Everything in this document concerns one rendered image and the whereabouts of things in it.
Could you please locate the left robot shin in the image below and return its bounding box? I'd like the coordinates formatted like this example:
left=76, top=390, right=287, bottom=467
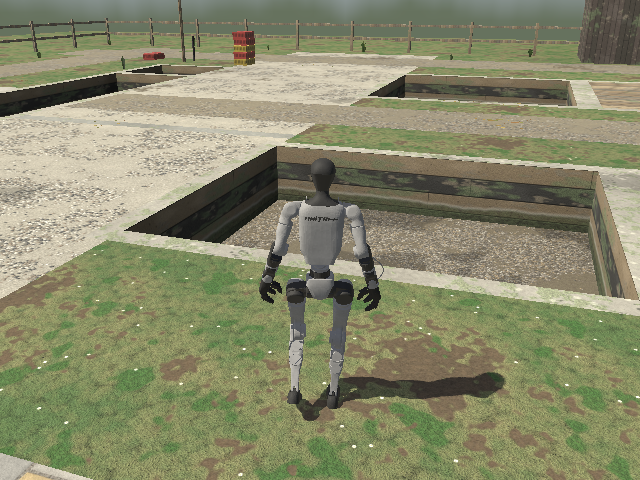
left=289, top=323, right=304, bottom=392

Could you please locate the right robot hand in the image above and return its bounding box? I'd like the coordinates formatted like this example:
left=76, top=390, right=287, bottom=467
left=357, top=285, right=381, bottom=311

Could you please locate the robot left upper arm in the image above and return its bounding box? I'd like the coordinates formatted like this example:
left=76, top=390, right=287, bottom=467
left=272, top=201, right=301, bottom=256

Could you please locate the robot right forearm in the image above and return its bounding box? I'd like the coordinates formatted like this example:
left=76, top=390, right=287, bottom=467
left=359, top=243, right=379, bottom=289

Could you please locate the robot right upper arm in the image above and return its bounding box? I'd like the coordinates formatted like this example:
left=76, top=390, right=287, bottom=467
left=343, top=202, right=369, bottom=259

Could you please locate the left robot foot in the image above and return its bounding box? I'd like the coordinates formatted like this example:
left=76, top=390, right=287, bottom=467
left=287, top=388, right=302, bottom=404

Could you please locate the left robot hand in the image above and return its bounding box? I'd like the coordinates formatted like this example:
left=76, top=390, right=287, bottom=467
left=259, top=279, right=282, bottom=304

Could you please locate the robot left forearm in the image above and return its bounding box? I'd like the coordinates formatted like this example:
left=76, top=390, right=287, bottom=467
left=262, top=241, right=282, bottom=283

